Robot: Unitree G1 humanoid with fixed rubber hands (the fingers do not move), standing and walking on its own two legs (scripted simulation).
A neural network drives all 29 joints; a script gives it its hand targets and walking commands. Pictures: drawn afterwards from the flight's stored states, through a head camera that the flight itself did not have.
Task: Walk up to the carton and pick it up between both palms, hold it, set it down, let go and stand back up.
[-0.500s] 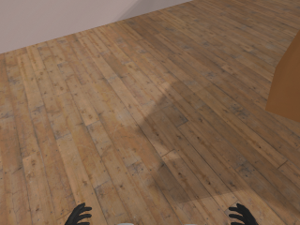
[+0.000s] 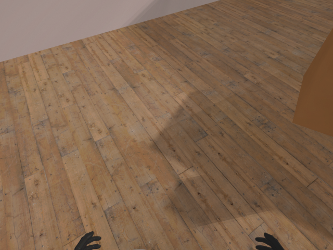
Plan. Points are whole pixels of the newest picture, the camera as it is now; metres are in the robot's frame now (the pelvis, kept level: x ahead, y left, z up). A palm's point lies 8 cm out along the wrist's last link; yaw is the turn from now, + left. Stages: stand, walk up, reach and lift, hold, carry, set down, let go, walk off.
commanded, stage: stand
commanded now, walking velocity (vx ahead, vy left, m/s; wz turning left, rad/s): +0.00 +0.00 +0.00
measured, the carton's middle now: out of the picture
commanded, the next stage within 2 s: walk up in 0.64 s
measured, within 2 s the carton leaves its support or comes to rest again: neither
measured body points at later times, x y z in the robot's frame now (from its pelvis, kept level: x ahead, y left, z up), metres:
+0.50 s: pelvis +0.00 +0.00 +0.00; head +0.01 +0.00 +0.45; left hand +0.10 +0.25 -0.12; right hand +0.10 -0.25 -0.12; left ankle +0.02 +0.12 -0.73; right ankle +0.02 -0.12 -0.73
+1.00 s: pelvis +0.01 -0.02 +0.00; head +0.02 -0.02 +0.45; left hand +0.13 +0.23 -0.12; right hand +0.05 -0.30 -0.11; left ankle +0.02 +0.12 -0.73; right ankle +0.03 -0.16 -0.67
